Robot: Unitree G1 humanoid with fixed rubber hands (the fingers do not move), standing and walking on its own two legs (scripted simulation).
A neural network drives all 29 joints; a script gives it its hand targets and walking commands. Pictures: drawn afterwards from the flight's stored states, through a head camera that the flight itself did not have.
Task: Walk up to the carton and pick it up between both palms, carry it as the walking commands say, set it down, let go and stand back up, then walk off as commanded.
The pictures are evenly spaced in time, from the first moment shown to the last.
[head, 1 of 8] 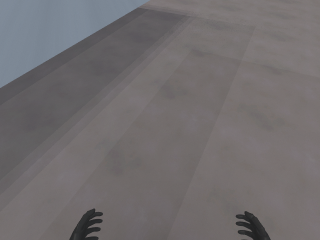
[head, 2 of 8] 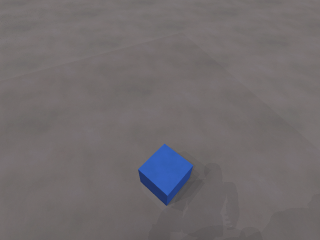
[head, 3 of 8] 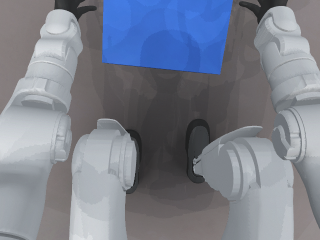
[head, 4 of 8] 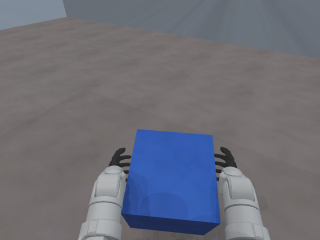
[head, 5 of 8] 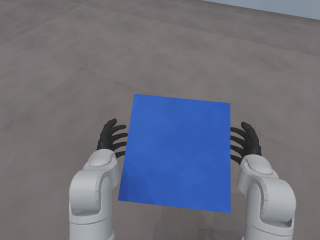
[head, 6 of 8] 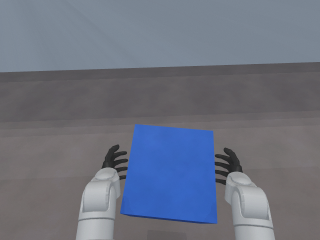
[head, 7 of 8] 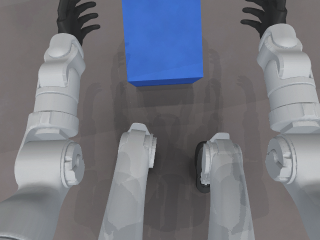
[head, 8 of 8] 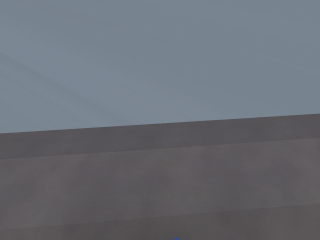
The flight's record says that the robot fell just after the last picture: no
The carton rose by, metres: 0.71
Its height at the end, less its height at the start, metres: +0.00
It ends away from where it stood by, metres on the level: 3.12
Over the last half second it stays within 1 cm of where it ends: yes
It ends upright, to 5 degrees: yes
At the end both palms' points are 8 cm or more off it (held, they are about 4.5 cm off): yes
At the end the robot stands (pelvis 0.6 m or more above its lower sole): yes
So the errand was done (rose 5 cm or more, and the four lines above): yes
